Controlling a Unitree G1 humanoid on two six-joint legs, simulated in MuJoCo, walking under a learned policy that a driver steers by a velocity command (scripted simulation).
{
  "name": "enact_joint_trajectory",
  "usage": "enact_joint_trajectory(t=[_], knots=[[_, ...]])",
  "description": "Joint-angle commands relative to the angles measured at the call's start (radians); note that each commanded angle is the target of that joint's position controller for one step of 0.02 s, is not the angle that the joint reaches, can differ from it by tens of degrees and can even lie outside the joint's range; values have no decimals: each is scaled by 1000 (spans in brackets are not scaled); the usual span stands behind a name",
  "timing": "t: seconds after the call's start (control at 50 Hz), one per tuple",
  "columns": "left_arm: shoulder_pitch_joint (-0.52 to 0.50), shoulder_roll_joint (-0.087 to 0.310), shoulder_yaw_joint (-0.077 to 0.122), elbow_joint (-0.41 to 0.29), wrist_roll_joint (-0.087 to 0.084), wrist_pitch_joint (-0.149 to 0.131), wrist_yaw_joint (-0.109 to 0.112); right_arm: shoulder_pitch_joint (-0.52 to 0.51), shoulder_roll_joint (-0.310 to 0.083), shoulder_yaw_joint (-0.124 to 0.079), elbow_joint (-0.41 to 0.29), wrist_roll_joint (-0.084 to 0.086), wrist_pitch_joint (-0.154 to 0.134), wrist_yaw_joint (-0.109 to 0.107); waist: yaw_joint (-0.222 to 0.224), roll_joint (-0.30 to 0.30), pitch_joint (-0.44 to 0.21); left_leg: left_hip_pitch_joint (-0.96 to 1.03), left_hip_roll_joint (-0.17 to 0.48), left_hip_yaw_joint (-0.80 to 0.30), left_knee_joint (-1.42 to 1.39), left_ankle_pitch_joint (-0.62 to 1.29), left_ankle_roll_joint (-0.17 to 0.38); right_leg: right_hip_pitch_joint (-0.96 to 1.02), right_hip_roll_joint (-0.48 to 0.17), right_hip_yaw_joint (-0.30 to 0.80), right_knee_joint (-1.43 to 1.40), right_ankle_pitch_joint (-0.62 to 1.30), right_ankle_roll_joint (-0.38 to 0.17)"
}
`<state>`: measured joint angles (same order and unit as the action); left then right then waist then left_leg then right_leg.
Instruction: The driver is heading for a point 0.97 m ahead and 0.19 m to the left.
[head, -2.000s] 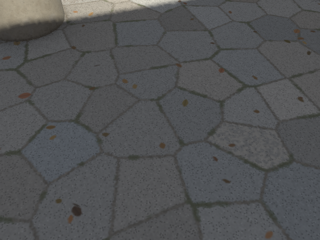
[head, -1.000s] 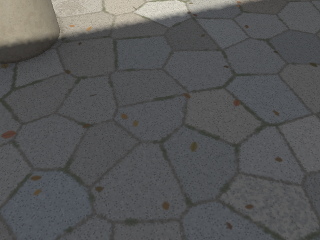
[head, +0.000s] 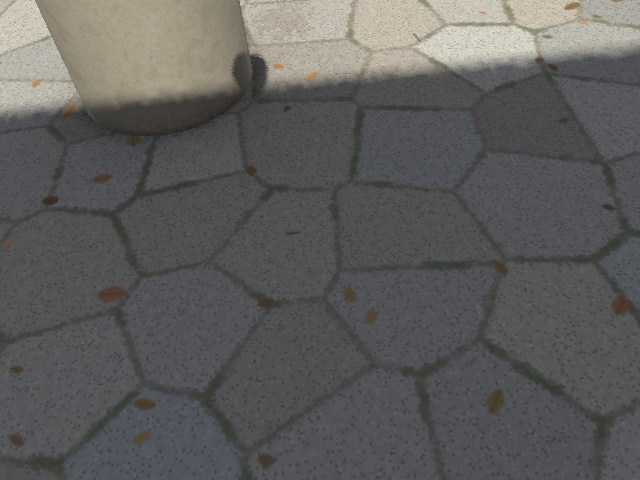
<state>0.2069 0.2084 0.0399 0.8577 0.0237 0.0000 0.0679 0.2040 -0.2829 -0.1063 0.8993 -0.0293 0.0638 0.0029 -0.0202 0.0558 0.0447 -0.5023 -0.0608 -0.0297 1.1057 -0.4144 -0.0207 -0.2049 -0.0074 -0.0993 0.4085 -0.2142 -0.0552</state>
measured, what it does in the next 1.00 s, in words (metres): walks ahead, turning left: left foot, then right foot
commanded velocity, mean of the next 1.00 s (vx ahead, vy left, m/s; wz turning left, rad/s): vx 0.26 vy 0.00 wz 0.49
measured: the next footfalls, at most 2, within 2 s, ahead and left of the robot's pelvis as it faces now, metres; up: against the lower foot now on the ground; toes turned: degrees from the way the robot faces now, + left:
left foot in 0.30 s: -0.01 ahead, +0.12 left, +0.00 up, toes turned +14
right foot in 0.84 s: +0.32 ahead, +0.05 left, +0.00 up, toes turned +27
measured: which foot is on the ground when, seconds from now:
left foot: up 0.00-0.28, down 0.30-0.84, up 0.86-1.00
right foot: down 0.00-0.30, up 0.32-0.82, down 0.84-1.00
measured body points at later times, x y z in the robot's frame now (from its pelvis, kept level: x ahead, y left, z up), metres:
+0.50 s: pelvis +0.00 +0.06 +0.00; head +0.01 +0.09 +0.45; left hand +0.02 +0.35 -0.13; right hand +0.14 -0.19 -0.10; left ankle -0.05 +0.11 -0.75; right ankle +0.07 -0.09 -0.67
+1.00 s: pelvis +0.23 +0.10 +0.00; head +0.26 +0.09 +0.44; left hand +0.20 +0.38 -0.11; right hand +0.40 -0.12 -0.14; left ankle +0.10 +0.16 -0.66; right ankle +0.29 +0.03 -0.74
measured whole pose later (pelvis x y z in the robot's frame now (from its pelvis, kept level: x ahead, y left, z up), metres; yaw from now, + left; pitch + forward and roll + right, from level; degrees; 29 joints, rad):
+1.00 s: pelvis +0.23 +0.10 +0.00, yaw +29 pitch +1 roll +0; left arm 0.25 0.25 0.04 0.80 0.03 -0.06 -0.01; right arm 0.33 -0.28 -0.05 0.85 -0.03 -0.05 0.02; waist -0.02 0.05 0.03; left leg -0.37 -0.04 -0.07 1.09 -0.32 0.08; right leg -0.24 0.05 -0.05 0.43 -0.20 -0.06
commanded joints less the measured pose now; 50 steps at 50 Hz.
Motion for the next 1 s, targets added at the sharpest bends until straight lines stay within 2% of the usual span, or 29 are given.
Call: enact_joint_trajectory(t=[0.02, 0.1, 0.2, 0.24, 0.26, 0.28, 0.3, 0.32, 0.34, 0.36, 0.38, 0.4, 0.42, 0.44, 0.48, 0.56, 0.62, 0.72, 0.78, 0.8, 0.82, 0.84, 0.86, 0.88, 0.9, 0.92, 0.94, 0.96, 1.0], knots=[[29, 137, 30, -57, 2, -14, -2, 29, -48, -7, -51, 5, 14, 14, 9, -180, -53, -81, 26, 11, 5, 13, -35, 140, -249, 150, -103, 430, -154], [56, 172, 43, -59, 7, -14, -14, -33, -40, 6, -98, 8, 23, 28, 38, -195, -60, -39, 58, 36, -138, -14, -32, 171, -288, 125, -94, 390, -167], [35, 215, 59, -73, 16, -8, -41, -67, -38, 18, -154, 22, 20, 43, 49, -225, -74, 124, 60, 107, -330, -45, 13, 102, -312, 66, -55, 360, -155], [28, 232, 65, -76, 13, -2, -48, -59, -44, 18, -170, 26, 13, 44, 45, -233, -84, 175, 57, 121, -416, -34, 33, 99, -327, 57, -20, 354, -136], [17, 239, 69, -78, 8, 3, -51, -37, -41, 18, -170, 26, 8, 44, 26, -220, -88, 229, 51, 130, -504, 19, 46, 79, -325, 37, 19, 331, -109], [20, 239, 72, -77, 4, 9, -56, 7, -43, 18, -160, 21, -1, 39, 2, -181, -109, 334, 33, 137, -631, 107, 64, 16, -316, -1, 68, 164, -58], [52, 211, 69, -72, 10, 16, -60, 70, -85, 7, -137, 7, -14, 30, -17, -53, -115, 476, 69, 18, -760, 102, 92, -128, -266, -58, 202, -92, 8], [21, 97, 37, -134, 13, 25, -69, 133, -225, -25, -145, 5, -26, 21, -31, 256, -97, 585, 371, -443, -877, -104, 199, -442, -97, -147, 515, -474, 87], [-118, 149, 40, -191, 35, 33, -62, 180, -266, -39, -140, 3, -31, 19, -95, 175, -18, 447, 443, -606, -940, -165, 314, -535, -21, 51, 614, -436, 78], [-139, 178, 49, -195, 19, 31, -69, 150, -203, -19, -133, 3, -29, 13, -60, 96, 43, 412, 396, -523, -967, -311, 307, -555, -60, 103, 640, -317, 68], [-102, 195, 55, -176, 1, 18, -81, 86, -154, -1, -146, 16, -29, 6, -17, 97, 83, 371, 335, -453, -1000, -330, 268, -536, -70, 107, 611, -199, 66], [-67, 201, 58, -153, 4, 6, -88, 38, -139, 6, -163, 18, -34, 0, 9, 109, 79, 384, 279, -398, -1013, -243, 240, -512, -72, 108, 590, -125, 69], [-41, 200, 59, -130, 21, 0, -93, 35, -124, 12, -167, 19, -47, -4, 14, 98, 64, 401, 242, -350, -1002, -125, 234, -491, -69, 103, 600, -68, 73], [-28, 191, 58, -119, 27, -2, -98, 53, -115, 16, -163, 19, -61, 0, 17, 62, 32, 428, 226, -324, -989, -35, 232, -478, -63, 107, 608, -30, 74], [-37, 170, 53, -120, 24, -2, -102, 109, -130, 12, -145, 24, -86, 9, 12, 16, 9, 475, 218, -312, -975, 60, 237, -497, -56, 108, 588, 11, 78], [-119, 164, 50, -147, 20, -3, -98, 197, -138, 10, -120, 23, -105, 9, -24, 44, 31, 505, 220, -342, -980, 83, 260, -558, -54, 113, 491, 51, 107], [-185, 156, 45, -172, 17, -12, -100, 245, -147, 7, -107, 20, -110, 4, -49, 39, 41, 518, 222, -361, -964, 134, 273, -567, -46, 118, 398, 72, 123], [-271, 139, 28, -216, 9, -32, -110, 292, -145, 10, -88, 14, -123, -5, -75, 54, 51, 510, 223, -352, -892, 335, 265, -481, -23, 99, 247, 78, 101], [-215, 146, 26, -219, 5, -46, -107, 267, -153, 11, -83, 15, -131, -12, -36, 63, 34, 461, 238, -349, -850, 505, 221, -290, -3, 81, 171, 59, 50], [-155, 156, 31, -205, 2, -50, -100, 244, -163, 10, -84, 14, -133, -12, -3, 62, 19, 429, 232, -337, -810, 605, 201, -178, 20, 67, 144, 34, 33], [-51, 169, 40, -172, 2, -55, -87, 228, -170, 10, -81, 16, -135, -11, 51, 37, -24, 408, 199, -304, -696, 743, 180, -29, 52, 49, 87, 33, 13], [78, 208, 54, -138, 10, -66, -71, 232, -149, 17, -77, 19, -139, -6, 108, -22, -110, 349, 133, -238, -489, 754, 156, 167, 6, 92, 56, 26, -15], [237, 291, 69, -132, 32, -73, -55, 252, -73, 38, -109, 35, -144, -2, 159, -164, -266, 173, 50, -160, -169, 478, 120, 406, -243, 415, -12, -265, -81], [258, 367, 85, -101, 31, -65, -63, 332, -44, 42, -116, 39, -142, -1, 98, -368, -279, -53, -90, -104, 30, -107, 98, 461, -410, 863, -182, -345, -162], [176, 269, 66, -105, 9, -59, -71, 283, -98, 35, -95, 8, -133, -5, 60, -195, -125, -126, -17, -145, 122, -42, 117, 326, -384, 841, -196, -420, -161], [99, 198, 49, -119, 0, -61, -76, 217, -99, 35, -97, 4, -132, 7, 42, -104, -33, -118, 24, -133, 102, 48, 121, 209, -339, 673, -193, -344, -149], [61, 162, 38, -119, 4, -66, -78, 179, -83, 40, -102, 4, -133, 15, 29, -89, -7, -95, 55, -113, 59, 99, 118, 146, -285, 545, -208, -198, -132], [61, 144, 30, -108, 3, -73, -76, 164, -79, 41, -103, -4, -126, 21, 17, -121, -1, -78, 76, -93, 28, 116, 110, 117, -246, 458, -218, -78, -120], [91, 138, 25, -81, -4, -92, -79, 173, -66, 47, -92, -13, -112, 31, 4, -155, -23, -52, 85, -55, 11, 137, 92, 104, -208, 363, -227, 129, -121]])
